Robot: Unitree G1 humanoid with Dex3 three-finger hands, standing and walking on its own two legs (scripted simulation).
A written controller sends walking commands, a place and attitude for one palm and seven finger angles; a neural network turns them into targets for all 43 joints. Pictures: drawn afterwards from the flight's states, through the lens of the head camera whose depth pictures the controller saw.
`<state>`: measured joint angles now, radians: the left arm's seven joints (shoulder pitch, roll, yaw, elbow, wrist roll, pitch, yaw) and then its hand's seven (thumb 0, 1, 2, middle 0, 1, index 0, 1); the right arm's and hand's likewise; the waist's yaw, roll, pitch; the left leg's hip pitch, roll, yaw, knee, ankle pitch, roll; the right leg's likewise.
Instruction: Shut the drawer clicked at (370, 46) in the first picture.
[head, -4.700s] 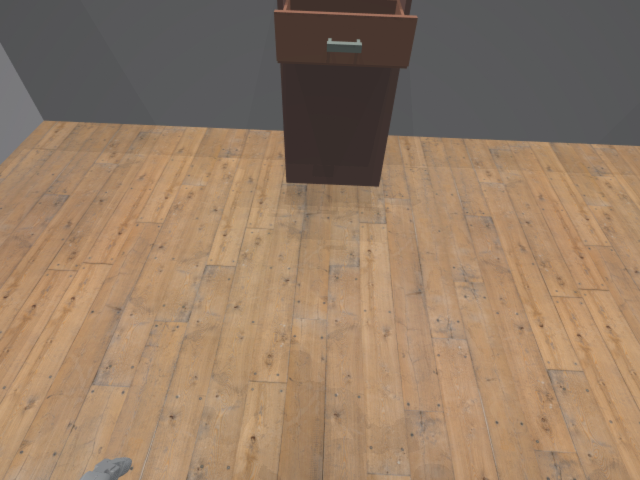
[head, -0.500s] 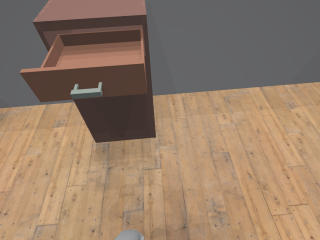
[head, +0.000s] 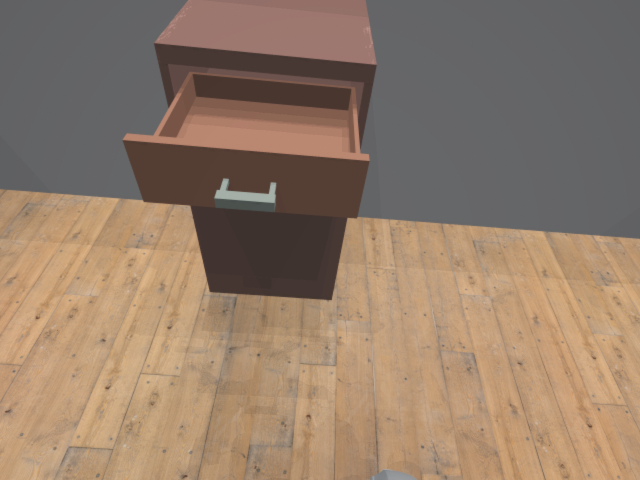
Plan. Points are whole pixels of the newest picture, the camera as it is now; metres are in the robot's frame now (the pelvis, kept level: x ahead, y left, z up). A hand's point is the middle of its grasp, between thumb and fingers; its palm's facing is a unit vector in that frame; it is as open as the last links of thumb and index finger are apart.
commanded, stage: take the last steps up to it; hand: left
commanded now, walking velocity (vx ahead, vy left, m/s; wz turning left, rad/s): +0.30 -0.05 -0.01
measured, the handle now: (247, 193) +0.56 +0.16 +0.01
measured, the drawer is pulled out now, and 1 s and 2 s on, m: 0.28 0.28 0.28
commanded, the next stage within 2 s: come to a stop and stand still in 0.74 s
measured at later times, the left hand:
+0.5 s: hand (241, 462) +0.18 +0.11 -0.17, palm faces +0.07 -0.97 -0.23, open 7.2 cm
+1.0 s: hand (232, 419) +0.25 +0.14 -0.19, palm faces +0.09 -0.98 -0.15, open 7.4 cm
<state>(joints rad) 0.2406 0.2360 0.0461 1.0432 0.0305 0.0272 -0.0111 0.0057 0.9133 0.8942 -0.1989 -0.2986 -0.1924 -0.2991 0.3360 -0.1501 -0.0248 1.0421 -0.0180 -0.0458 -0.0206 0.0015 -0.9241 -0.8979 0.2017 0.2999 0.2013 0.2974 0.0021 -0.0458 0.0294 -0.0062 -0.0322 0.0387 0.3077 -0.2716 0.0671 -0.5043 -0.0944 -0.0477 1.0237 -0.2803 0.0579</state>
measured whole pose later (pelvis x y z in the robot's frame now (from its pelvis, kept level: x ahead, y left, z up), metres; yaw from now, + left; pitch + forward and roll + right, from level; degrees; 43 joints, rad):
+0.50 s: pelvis +0.14 -0.07 -0.01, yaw +2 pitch -2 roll -1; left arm 0.25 0.16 0.05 1.06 0.02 -0.06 0.02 -0.01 0.95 0.89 -0.20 -0.30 -0.20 -0.30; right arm 0.32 -0.17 -0.06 1.08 -0.03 -0.01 0.00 0.01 -0.91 -0.90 0.20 0.30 0.20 0.30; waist -0.03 0.04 0.03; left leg -0.48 0.11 0.05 1.08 -0.29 0.00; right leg -0.18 0.00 -0.17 0.42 -0.21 -0.06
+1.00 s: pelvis +0.26 -0.02 +0.00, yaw +2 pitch -1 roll +0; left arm 0.29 0.16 0.04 1.11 0.02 0.01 0.03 0.00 0.91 0.89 -0.20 -0.30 -0.19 -0.30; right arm 0.19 -0.14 -0.03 1.05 -0.01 -0.05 -0.04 -0.03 -0.96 -0.90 0.20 0.30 0.20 0.30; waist 0.02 -0.06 0.05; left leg -0.17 0.02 0.15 0.40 -0.21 0.05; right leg -0.40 -0.08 -0.04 0.88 -0.35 0.04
